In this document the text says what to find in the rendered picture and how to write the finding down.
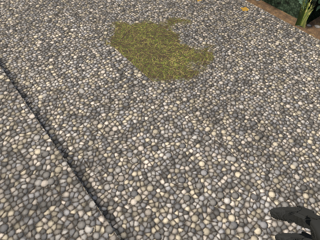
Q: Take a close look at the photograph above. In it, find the right robot hand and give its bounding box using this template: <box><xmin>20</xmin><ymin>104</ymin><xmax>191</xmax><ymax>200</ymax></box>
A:
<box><xmin>270</xmin><ymin>205</ymin><xmax>320</xmax><ymax>240</ymax></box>

